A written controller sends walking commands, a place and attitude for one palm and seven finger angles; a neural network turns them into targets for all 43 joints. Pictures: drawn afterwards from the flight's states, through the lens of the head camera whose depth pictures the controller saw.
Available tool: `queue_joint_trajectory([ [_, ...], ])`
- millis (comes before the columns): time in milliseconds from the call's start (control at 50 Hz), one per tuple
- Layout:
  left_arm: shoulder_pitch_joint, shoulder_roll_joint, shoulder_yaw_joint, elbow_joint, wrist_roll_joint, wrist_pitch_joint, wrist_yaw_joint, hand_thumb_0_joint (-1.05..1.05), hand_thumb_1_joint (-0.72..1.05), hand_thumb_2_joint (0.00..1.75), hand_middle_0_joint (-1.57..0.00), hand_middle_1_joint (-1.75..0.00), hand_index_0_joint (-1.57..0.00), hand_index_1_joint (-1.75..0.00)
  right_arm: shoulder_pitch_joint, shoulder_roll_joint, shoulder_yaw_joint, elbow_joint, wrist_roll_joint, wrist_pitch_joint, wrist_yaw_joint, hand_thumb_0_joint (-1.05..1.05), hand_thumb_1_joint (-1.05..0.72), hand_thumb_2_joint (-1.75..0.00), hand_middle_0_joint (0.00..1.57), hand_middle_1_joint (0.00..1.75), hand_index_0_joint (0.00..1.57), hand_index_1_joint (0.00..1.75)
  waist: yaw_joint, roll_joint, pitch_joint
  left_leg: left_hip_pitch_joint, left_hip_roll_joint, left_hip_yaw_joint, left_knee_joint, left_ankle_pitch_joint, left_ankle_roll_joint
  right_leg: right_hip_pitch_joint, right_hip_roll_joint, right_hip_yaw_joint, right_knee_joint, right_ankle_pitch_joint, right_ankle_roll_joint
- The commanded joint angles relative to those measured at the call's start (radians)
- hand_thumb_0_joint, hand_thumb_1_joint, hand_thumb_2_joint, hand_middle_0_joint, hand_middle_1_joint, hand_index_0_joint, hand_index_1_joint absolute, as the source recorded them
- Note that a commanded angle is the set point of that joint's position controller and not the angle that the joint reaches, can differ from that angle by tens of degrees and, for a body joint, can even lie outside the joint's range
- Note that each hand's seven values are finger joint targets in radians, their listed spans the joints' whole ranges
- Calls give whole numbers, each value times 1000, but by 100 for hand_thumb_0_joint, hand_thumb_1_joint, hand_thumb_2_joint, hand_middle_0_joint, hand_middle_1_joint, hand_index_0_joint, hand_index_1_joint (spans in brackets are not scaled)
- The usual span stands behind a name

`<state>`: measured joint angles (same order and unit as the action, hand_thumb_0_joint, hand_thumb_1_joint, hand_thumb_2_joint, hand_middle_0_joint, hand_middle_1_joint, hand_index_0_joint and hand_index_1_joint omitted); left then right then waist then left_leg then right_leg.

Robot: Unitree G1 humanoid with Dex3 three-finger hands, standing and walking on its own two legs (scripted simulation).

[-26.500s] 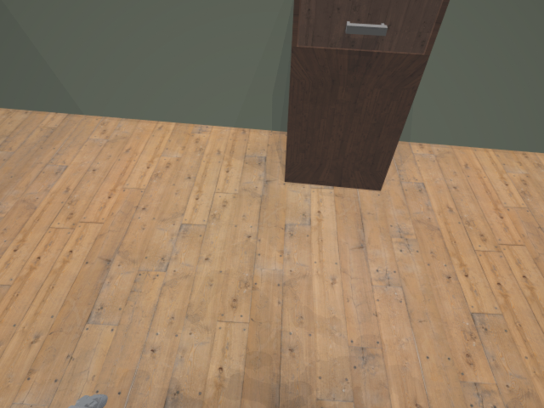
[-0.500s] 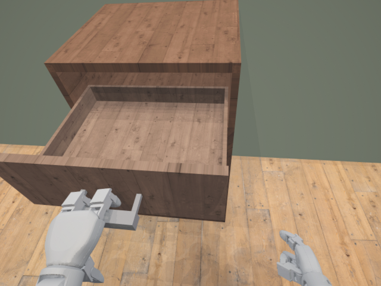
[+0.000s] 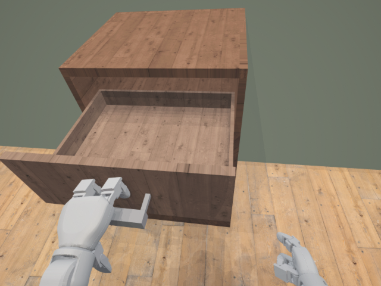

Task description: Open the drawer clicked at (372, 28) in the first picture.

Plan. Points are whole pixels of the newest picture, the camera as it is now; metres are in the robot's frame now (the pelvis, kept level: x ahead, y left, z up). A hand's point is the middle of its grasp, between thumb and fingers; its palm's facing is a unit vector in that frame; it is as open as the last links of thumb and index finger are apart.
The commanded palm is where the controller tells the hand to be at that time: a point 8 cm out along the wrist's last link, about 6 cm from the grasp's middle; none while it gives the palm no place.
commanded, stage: lift the hand off the handle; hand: left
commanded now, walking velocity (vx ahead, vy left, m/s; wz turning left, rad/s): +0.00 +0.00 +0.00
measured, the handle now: (115, 205) +0.24 +0.20 +0.06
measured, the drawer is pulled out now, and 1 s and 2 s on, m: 0.30 0.30 0.30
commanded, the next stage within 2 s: draw the hand back to the body in 1.06 s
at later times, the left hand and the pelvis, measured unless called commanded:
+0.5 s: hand (94, 206) +0.20 +0.20 +0.13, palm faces +0.13 -0.13 -0.98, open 13.4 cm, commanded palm +0.17 +0.19 +0.20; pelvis +0.00 +0.00 +0.01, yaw +1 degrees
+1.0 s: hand (84, 171) +0.22 +0.19 +0.21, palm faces +0.22 -0.10 -0.97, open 13.8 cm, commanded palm +0.18 +0.19 +0.26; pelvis +0.00 -0.01 +0.02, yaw +1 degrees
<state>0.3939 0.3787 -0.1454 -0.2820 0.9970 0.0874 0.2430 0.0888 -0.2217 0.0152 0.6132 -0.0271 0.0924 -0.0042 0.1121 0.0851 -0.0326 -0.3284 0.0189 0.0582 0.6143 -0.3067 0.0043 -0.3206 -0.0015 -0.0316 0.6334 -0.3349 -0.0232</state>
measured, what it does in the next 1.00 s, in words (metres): stands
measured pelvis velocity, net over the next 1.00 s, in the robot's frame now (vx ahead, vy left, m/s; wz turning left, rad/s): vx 0.00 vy -0.01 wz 0.01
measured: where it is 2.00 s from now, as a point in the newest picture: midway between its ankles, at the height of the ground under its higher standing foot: outside the picture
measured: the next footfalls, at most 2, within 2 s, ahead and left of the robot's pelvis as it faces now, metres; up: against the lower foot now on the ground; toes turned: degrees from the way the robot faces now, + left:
none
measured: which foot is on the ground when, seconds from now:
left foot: down 0.00-1.00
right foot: down 0.00-1.00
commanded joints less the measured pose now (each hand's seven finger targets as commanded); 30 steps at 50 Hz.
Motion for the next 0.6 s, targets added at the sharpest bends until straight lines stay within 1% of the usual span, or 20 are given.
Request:
queue_joint_trajectory([
  [0, -149, 122, 104, -310, -5, -5, 25, 0, -50, 30, -30, -120, -30, -120, -175, -81, -27, -182, 11, -51, 3, 0, -90, -90, 20, 30, 20, 30, 1, -39, -171, 146, -21, -42, -100, 188, 17, 27, 4, 36, -151, 148, -12],
  [60, -156, 148, 125, -311, -10, 2, 6, 0, -50, 30, -30, -120, -30, -120, -185, -87, -25, -176, 13, -43, 2, 0, -90, -90, 20, 30, 20, 30, 0, -78, -135, 149, -25, -38, -117, 197, 16, 47, 5, 43, -180, 177, -6],
  [80, -145, 156, 140, -313, -18, 11, -1, 0, -50, 30, -30, -120, -30, -120, -206, -89, -21, -182, 20, -44, 2, 0, -90, -90, 20, 30, 20, 30, -1, -64, -130, 154, -19, -45, -124, 194, 13, 56, 9, 49, -183, 174, -12],
  [100, -141, 140, 119, -336, -14, 11, -10, 0, -50, 30, -30, -120, -30, -120, -189, -85, -17, -183, 18, -44, 7, 0, -90, -90, 20, 30, 20, 30, 6, -59, -147, 159, -21, -40, -129, 208, 16, 69, 2, 39, -182, 180, -9],
  [140, -156, 135, 106, -346, -20, 16, -25, 0, -50, 30, -30, -120, -30, -120, -195, -89, -19, -179, 20, -40, 10, 0, -90, -90, 20, 30, 20, 30, 0, -57, -121, 169, -19, -40, -140, 224, 15, 71, 5, 34, -193, 197, -6],
  [180, -194, 157, 116, -382, -32, 25, -41, 0, -50, 30, -30, -120, -30, -120, -224, -94, -16, -190, 29, -39, 8, 0, -90, -90, 20, 30, 20, 30, -5, -41, -125, 180, -15, -44, -148, 208, 15, 87, 4, 39, -200, 190, -7],
  [200, -206, 162, 121, -389, -21, 27, -47, 0, -50, 30, -30, -120, -30, -120, -203, -88, -13, -184, 24, -39, 9, 0, -90, -90, 20, 30, 20, 30, 5, -37, -155, 192, -17, -39, -152, 222, 18, 98, 1, 35, -206, 185, -7],
  [220, -194, 163, 120, -374, -27, 26, -54, 0, -50, 30, -30, -120, -30, -120, -211, -87, -14, -178, 25, -38, 8, 0, -90, -90, 20, 30, 20, 30, 0, -43, -126, 197, -19, -39, -158, 233, 17, 103, 5, 38, -216, 206, -7],
  [260, -198, 158, 109, -396, -35, 27, -69, 0, -50, 30, -30, -120, -30, -120, -217, -91, -11, -185, 26, -35, 9, 0, -90, -90, 20, 30, 20, 30, 3, -54, -118, 206, -19, -39, -166, 247, 18, 113, 1, 35, -226, 230, -1],
  [280, -223, 204, 160, -412, -48, 30, -72, 0, -50, 30, -30, -120, -30, -120, -238, -98, -10, -186, 36, -35, 6, 0, -90, -90, 20, 30, 20, 30, -3, -40, -124, 203, -11, -43, -168, 230, 13, 125, 4, 44, -224, 217, -6],
  [300, -223, 181, 135, -430, -39, 32, -79, 0, -50, 30, -30, -120, -30, -120, -224, -91, -5, -191, 28, -34, 8, 0, -90, -90, 20, 30, 20, 30, 10, -34, -152, 214, -16, -38, -173, 241, 18, 135, -2, 34, -228, 208, -3],
  [320, -223, 179, 133, -406, -44, 30, -85, 0, -50, 30, -30, -120, -30, -120, -228, -88, -7, -178, 29, -32, 8, 0, -90, -90, 20, 30, 20, 30, 0, -53, -110, 216, -16, -39, -176, 246, 16, 123, 2, 38, -240, 213, -3],
  [380, -231, 222, 184, -433, -68, 37, -100, 0, -50, 30, -30, -120, -30, -120, -262, -99, -4, -187, 41, -31, 7, 0, -90, -90, 20, 30, 20, 30, 2, -32, -109, 216, -9, -45, -190, 240, 11, 149, 2, 43, -247, 225, -3],
  [400, -251, 198, 152, -462, -61, 35, -107, 0, -50, 30, -30, -120, -30, -120, -239, -93, 0, -187, 32, -30, 9, 0, -90, -90, 20, 30, 20, 30, 9, -33, -149, 231, -15, -39, -191, 259, 16, 162, -5, 31, -246, 228, 0],
  [460, -253, 206, 154, -455, -73, 40, -125, 0, -50, 30, -30, -120, -30, -120, -247, -97, -3, -183, 35, -23, 12, 0, -90, -90, 20, 30, 20, 30, 3, -41, -109, 240, -15, -38, -200, 272, 15, 160, -4, 32, -263, 252, 5],
  [480, -261, 237, 196, -465, -92, 46, -130, 0, -50, 30, -30, -120, -30, -120, -275, -101, 0, -191, 48, -28, 11, 0, -90, -90, 20, 30, 20, 30, 0, -33, -117, 232, -6, -47, -207, 247, 10, 170, 2, 38, -259, 222, 1],
  [500, -295, 209, 154, -467, -79, 47, -141, 0, -50, 30, -30, -120, -30, -120, -260, -92, 6, -185, 38, -26, 13, 0, -90, -90, 20, 30, 20, 30, 5, -41, -122, 237, -14, -41, -211, 251, 15, 167, -6, 29, -265, 208, 3],
  [540, -318, 224, 160, -434, -80, 52, -155, 0, -50, 30, -30, -120, -30, -120, -260, -95, 3, -171, 37, -21, 12, 0, -90, -90, 20, 30, 20, 30, 0, -41, -94, 242, -14, -41, -223, 247, 15, 164, -5, 30, -281, 203, 4],
  [560, -345, 241, 172, -445, -79, 51, -160, 0, -50, 30, -30, -120, -30, -120, -267, -96, 1, -172, 38, -21, 11, 0, -90, -90, 20, 30, 20, 30, 3, -46, -105, 247, -16, -42, -222, 254, 15, 174, -6, 38, -283, 215, 5],
  [580, -361, 269, 204, -478, -101, 50, -164, 0, -50, 30, -30, -120, -30, -120, -296, -99, 6, -189, 51, -31, 10, 0, -90, -90, 20, 30, 20, 30, 0, -33, -121, 248, -8, -49, -222, 244, 14, 186, -2, 41, -276, 217, 2],
])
